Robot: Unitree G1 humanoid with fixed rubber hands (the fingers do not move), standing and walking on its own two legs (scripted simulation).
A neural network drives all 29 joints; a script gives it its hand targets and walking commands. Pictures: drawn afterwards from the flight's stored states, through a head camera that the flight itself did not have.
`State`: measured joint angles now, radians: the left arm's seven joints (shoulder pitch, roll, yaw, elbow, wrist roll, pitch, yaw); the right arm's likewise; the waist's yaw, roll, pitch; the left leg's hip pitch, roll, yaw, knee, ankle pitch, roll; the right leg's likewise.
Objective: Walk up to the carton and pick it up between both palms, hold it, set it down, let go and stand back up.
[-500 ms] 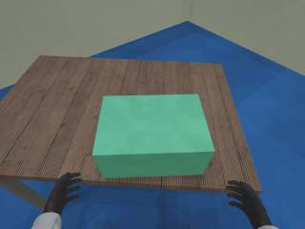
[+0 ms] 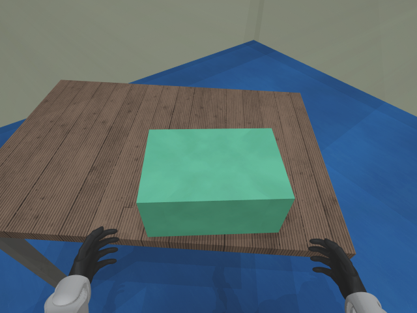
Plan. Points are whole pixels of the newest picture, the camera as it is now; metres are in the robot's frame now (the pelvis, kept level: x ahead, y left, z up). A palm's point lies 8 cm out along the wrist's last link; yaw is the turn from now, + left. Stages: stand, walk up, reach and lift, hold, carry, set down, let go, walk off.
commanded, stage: set down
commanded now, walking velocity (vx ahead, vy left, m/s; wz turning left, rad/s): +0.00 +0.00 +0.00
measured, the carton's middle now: (212, 180) +0.40 +0.03 +0.00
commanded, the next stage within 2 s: let go in 0.22 s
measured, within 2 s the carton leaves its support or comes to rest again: neither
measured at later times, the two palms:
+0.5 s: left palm (91, 305) +0.14 +0.24 -0.07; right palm (346, 283) +0.20 -0.22 -0.01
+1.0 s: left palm (70, 305) +0.14 +0.29 -0.08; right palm (344, 286) +0.19 -0.22 -0.02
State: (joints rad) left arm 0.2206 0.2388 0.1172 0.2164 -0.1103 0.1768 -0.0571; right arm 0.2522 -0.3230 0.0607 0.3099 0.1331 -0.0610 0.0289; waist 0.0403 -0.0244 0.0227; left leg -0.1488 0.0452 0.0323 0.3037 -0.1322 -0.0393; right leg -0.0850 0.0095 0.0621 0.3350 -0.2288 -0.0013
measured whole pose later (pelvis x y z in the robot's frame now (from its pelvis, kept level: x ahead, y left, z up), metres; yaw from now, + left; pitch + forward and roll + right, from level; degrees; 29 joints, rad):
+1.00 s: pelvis -0.02 +0.02 -0.01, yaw -1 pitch -3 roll -1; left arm 0.18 0.35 0.03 0.53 -0.06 0.09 -0.03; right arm 0.12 -0.27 0.00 0.44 0.00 -0.16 0.04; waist 0.01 -0.04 0.07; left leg -0.25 0.04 0.03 0.47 -0.19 0.00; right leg -0.24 0.02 -0.01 0.82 -0.34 0.00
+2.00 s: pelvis -0.01 +0.03 -0.03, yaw -2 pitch +1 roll -1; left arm 0.24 0.41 0.04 0.59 -0.05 -0.02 -0.02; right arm 0.21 -0.31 0.00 0.32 0.00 -0.16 0.03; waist 0.01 -0.02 0.00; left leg -0.40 0.04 0.05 0.66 -0.27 0.01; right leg -0.19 0.03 -0.03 0.60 -0.43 -0.04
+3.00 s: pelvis -0.01 +0.02 -0.03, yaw -2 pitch +0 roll -1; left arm 0.24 0.41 0.04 0.61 -0.05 -0.03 -0.02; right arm 0.20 -0.31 0.00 0.32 0.00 -0.17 0.04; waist 0.01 0.00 -0.01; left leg -0.40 0.04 0.05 0.65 -0.26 0.01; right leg -0.19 0.03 -0.03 0.60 -0.42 -0.04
